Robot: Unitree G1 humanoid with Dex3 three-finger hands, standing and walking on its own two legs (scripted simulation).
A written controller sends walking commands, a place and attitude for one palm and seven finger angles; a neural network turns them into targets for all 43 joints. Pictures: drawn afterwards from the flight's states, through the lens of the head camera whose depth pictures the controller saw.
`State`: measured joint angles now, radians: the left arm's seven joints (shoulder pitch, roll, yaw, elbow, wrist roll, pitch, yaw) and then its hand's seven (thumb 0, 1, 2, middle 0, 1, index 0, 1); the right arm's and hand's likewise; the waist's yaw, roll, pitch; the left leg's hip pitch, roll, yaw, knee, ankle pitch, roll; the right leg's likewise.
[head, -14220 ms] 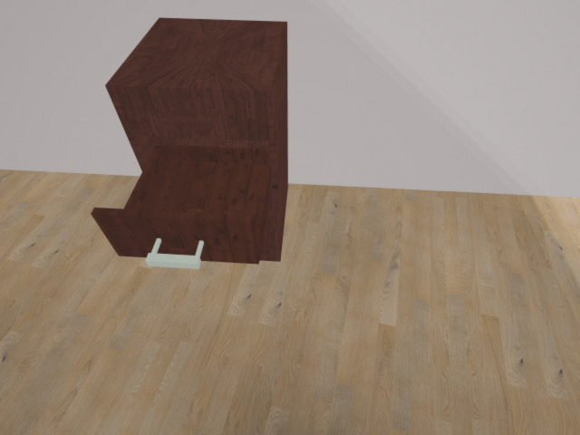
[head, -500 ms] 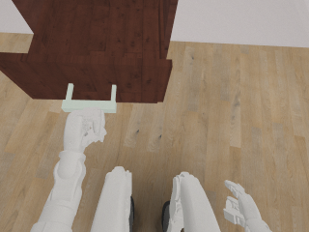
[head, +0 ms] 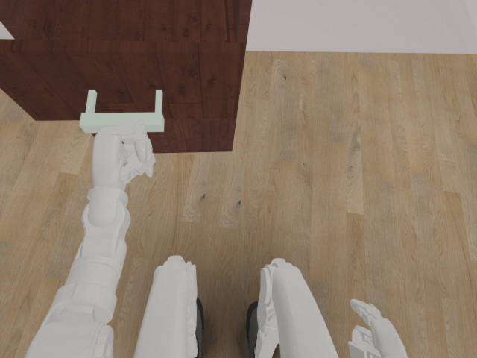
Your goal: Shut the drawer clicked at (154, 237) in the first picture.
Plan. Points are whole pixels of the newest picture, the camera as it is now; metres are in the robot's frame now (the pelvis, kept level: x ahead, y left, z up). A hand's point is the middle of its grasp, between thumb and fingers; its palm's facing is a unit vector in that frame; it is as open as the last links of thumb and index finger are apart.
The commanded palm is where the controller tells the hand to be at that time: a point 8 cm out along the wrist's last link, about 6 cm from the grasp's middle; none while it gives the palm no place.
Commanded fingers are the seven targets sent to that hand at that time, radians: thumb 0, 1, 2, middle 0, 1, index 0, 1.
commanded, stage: push the drawer shut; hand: left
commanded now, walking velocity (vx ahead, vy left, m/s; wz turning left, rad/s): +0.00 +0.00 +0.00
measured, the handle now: (124, 109) +0.51 +0.19 -0.01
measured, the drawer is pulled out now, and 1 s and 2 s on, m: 0.14 0.02 0.00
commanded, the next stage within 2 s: pull the fist back off the drawer in 1.62 s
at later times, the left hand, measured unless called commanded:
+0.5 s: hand (149, 123) +0.49 +0.15 -0.01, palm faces +0.04 -1.00 -0.05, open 3.0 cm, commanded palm +0.47 +0.19 +0.00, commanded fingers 0.00 0.90 0.90 -1.40 -1.60 -1.40 -1.60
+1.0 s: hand (149, 94) +0.55 +0.16 -0.01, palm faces +0.05 -1.00 -0.04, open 3.1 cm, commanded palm +0.54 +0.18 +0.00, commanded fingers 0.00 0.90 0.90 -1.40 -1.60 -1.40 -1.60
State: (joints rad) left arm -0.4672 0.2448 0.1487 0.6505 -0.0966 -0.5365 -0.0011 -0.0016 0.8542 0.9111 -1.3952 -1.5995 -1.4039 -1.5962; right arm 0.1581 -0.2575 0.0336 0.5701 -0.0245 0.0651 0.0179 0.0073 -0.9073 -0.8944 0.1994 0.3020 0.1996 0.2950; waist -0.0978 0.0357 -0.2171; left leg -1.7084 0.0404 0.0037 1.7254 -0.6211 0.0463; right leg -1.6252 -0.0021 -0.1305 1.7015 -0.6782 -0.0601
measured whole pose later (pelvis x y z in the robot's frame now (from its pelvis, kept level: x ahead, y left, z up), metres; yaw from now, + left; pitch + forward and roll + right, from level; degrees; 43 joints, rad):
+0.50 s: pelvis +0.00 +0.00 -0.01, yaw -1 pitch +36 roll -4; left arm -0.72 0.34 0.28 0.89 -0.08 -0.56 -0.06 -0.01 0.81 0.89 -1.40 -1.60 -1.40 -1.60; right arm 0.18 -0.26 0.04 0.58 -0.04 0.10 0.02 0.00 -0.91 -0.89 0.20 0.30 0.20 0.29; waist -0.14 0.04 -0.20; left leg -1.76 0.05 -0.01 1.75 -0.62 0.04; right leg -1.67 0.01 -0.14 1.72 -0.68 -0.07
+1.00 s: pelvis -0.01 +0.00 -0.02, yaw -3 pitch +38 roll -6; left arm -0.96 0.46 0.36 1.07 -0.01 -0.53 -0.06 0.00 0.78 0.87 -1.40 -1.60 -1.40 -1.60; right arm 0.24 -0.26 0.07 0.58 -0.07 0.15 0.03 0.00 -0.91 -0.89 0.20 0.30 0.20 0.29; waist -0.20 0.04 -0.18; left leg -1.83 0.06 -0.01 1.79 -0.63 0.06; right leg -1.74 0.02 -0.14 1.74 -0.66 -0.05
